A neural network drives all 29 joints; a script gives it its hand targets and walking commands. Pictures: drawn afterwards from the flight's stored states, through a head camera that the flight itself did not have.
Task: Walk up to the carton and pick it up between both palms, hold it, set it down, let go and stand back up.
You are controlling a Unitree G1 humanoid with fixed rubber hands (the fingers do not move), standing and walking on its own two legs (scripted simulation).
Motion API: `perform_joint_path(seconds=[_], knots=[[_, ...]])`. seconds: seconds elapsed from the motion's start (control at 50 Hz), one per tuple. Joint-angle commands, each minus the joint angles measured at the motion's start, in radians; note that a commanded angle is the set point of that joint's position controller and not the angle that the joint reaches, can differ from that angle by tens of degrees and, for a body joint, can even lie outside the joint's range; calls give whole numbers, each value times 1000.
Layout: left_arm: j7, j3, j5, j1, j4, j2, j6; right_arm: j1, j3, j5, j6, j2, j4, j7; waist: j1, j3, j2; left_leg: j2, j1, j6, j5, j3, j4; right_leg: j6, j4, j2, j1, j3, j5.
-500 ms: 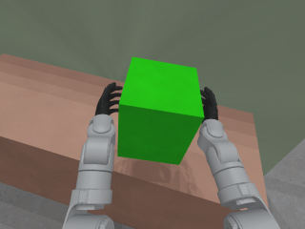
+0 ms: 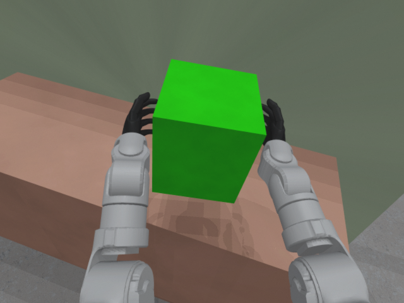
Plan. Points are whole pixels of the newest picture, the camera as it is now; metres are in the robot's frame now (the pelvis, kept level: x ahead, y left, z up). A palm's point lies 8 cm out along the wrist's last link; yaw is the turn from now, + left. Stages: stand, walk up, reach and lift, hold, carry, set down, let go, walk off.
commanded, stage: reach and lift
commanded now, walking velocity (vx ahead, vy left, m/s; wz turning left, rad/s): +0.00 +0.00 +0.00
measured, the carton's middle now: (203, 133) +0.41 +0.01 +0.16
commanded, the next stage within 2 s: hold in 0.36 s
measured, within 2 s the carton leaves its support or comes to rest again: neither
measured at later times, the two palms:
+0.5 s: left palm (134, 137) +0.36 +0.13 +0.18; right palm (276, 144) +0.36 -0.13 +0.18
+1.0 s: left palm (127, 135) +0.34 +0.14 +0.20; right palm (275, 138) +0.35 -0.12 +0.20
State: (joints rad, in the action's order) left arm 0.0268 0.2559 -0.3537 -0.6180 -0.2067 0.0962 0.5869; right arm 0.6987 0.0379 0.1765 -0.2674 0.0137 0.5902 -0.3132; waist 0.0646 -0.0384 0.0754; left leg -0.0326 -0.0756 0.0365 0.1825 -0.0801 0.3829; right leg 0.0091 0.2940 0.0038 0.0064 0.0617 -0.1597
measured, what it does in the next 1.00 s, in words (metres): stands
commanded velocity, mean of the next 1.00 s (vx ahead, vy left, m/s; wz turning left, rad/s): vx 0.00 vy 0.00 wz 0.00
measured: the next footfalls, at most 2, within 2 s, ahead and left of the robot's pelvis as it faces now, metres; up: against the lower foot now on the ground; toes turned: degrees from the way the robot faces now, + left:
none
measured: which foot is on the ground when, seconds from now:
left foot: down 0.00-1.00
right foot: down 0.00-1.00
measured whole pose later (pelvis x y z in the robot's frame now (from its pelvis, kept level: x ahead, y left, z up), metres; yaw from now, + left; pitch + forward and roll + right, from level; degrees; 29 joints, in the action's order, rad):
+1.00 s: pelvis +0.00 +0.00 +0.00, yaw +0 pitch -13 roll -2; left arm -0.03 0.27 -0.42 -0.57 -0.03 0.11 0.74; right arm 0.68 -0.05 0.24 -0.34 0.01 0.49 -0.35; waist 0.10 -0.09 0.08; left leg -0.03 0.03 0.03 0.20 -0.08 0.39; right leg 0.01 0.28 0.00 -0.11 0.06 -0.16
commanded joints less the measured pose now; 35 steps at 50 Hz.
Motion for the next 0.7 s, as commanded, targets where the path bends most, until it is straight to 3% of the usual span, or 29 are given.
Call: perform_joint_path(seconds=[0.0, 0.02, 0.06, 0.08, 0.14, 0.16, 0.18, 0.22, 0.24, 0.26, 0.28, 0.3, 0.34, 0.4, 0.44, 0.48, 0.5, 0.54, 0.56, 0.6, 0.62, 0.64, 0.66, 0.68], knots=[[-174, -450, 121, -603, 21, 612, -17, 699, -363, 50, 56, 609, -271, 151, 47, 348, -106, 89, 146, 6, -156, 83, -53, 41, -44, -57, -89, 26, 163], [-181, -445, 124, -602, 49, 606, -11, 722, -368, 46, 59, 621, -309, 146, 44, 368, -81, 94, 149, -3, -173, 82, -53, 43, -43, -56, -112, 32, 179], [-192, -435, 106, -580, 52, 585, 9, 724, -374, 78, 60, 575, -341, 133, 41, 367, -130, 99, 158, 8, -241, 80, -48, 53, -23, -55, -140, 28, 277], [-199, -430, 108, -558, 62, 577, 11, 711, -384, 86, 58, 580, -360, 128, 58, 376, -98, 94, 171, 12, -280, 80, -30, 50, -17, -64, -181, 36, 307], [-193, -477, 132, -571, 164, 596, 5, 743, -446, 132, 68, 605, -470, 121, 27, 448, -108, 95, 198, 17, -374, 76, -2, 55, 2, -70, -187, 41, 399], [-188, -509, 141, -568, 179, 616, 11, 748, -451, 135, 74, 603, -488, 119, 45, 463, -154, 102, 229, 36, -428, 67, 11, 55, 12, -76, -183, 49, 429], [-183, -542, 159, -576, 251, 606, 6, 759, -472, 161, 80, 598, -558, 115, 40, 495, -148, 93, 256, 39, -493, 63, 34, 52, 9, -84, -201, 57, 452], [-179, -543, 140, -570, 206, 603, 27, 733, -451, 139, 64, 573, -513, 114, 60, 441, -169, 85, 252, 55, -459, 62, 26, 49, -5, -86, -155, 54, 397], [-183, -535, 151, -594, 227, 586, 25, 720, -433, 139, 56, 556, -507, 115, 64, 432, -136, 80, 225, 43, -410, 65, 15, 41, -16, -88, -158, 52, 339], [-174, -557, 157, -580, 240, 603, 26, 700, -439, 134, 51, 578, -503, 124, 64, 461, -146, 81, 230, 38, -377, 62, 4, 40, -7, -83, -144, 49, 327], [-169, -556, 161, -582, 269, 592, 22, 713, -452, 141, 46, 584, -537, 129, 37, 470, -120, 78, 219, 29, -375, 60, -2, 43, -4, -86, -145, 50, 324], [-169, -559, 152, -567, 250, 582, 26, 684, -448, 148, 34, 593, -494, 130, 53, 415, -140, 84, 197, 34, -344, 65, -10, 46, -10, -72, -154, 47, 320], [-172, -519, 158, -564, 228, 567, 38, 748, -453, 144, 32, 582, -548, 128, 21, 397, -85, 86, 154, 13, -316, 75, -22, 56, -12, -68, -184, 40, 303], [-188, -474, 128, -559, 188, 566, 59, 710, -441, 126, 8, 574, -483, 126, 44, 334, -63, 83, 169, 9, -264, 75, -42, 58, -28, -69, -135, 43, 253], [-197, -469, 123, -589, 196, 552, 57, 720, -435, 111, 8, 586, -464, 130, 18, 369, -78, 86, 152, -3, -212, 86, -54, 52, -24, -65, -141, 52, 207], [-201, -450, 109, -622, 161, 573, 64, 737, -413, 86, 5, 584, -423, 139, 25, 330, -90, 73, 139, -8, -157, 89, -75, 39, -47, -69, -115, 53, 101], [-197, -445, 118, -627, 189, 554, 62, 768, -415, 95, 12, 602, -459, 145, 8, 371, -71, 78, 140, -14, -184, 96, -72, 52, -45, -70, -141, 51, 150], [-195, -473, 154, -677, 238, 554, 57, 803, -436, 123, 19, 601, -503, 141, 7, 456, -68, 90, 189, -2, -227, 98, -54, 59, -24, -71, -152, 56, 200], [-189, -509, 156, -662, 245, 572, 58, 792, -431, 118, 16, 615, -486, 137, 31, 462, -105, 88, 207, 9, -254, 93, -49, 56, -14, -75, -159, 53, 231], [-182, -539, 176, -670, 262, 573, 48, 812, -434, 130, 23, 601, -519, 130, 21, 518, -98, 89, 200, 9, -283, 87, -34, 60, -10, -74, -159, 53, 244], [-182, -532, 177, -667, 211, 588, 55, 799, -423, 109, 13, 608, -477, 131, 41, 475, -96, 87, 180, 4, -249, 86, -36, 49, -17, -69, -148, 52, 208], [-180, -514, 158, -675, 197, 577, 60, 820, -425, 107, 14, 607, -495, 135, 27, 472, -99, 93, 179, 2, -231, 91, -39, 53, -25, -72, -156, 45, 180], [-183, -486, 140, -673, 162, 572, 65, 790, -395, 92, 7, 577, -428, 136, 39, 397, -108, 90, 157, 6, -182, 88, -57, 52, -31, -64, -131, 34, 139], [-189, -455, 122, -644, 125, 547, 71, 773, -372, 74, -1, 570, -398, 138, 37, 349, -82, 92, 131, -9, -130, 95, -74, 59, -43, -62, -117, 41, 96]])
